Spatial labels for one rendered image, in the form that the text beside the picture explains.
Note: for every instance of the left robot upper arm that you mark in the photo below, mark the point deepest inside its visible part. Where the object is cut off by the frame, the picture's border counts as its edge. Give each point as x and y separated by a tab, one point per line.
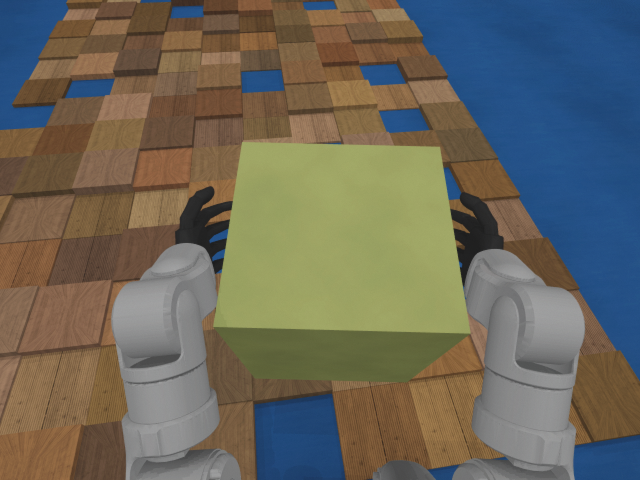
205	464

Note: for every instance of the robot right thigh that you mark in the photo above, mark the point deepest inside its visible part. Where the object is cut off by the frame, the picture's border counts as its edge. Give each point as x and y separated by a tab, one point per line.
402	470

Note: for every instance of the robot left forearm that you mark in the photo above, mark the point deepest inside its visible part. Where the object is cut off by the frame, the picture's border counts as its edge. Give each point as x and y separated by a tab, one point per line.
157	327

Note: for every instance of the left robot hand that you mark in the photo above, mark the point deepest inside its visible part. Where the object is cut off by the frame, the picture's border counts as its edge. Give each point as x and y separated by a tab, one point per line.
192	224

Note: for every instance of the right robot upper arm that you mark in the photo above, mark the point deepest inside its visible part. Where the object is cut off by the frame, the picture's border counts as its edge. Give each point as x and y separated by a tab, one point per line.
494	469

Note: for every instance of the robot right forearm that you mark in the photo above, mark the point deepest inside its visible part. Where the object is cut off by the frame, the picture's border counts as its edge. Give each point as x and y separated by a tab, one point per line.
535	333

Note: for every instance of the right robot hand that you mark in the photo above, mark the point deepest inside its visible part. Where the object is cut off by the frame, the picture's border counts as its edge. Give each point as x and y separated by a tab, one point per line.
483	231

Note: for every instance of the carton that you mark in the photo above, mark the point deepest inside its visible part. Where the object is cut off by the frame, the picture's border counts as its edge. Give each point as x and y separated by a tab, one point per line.
340	263

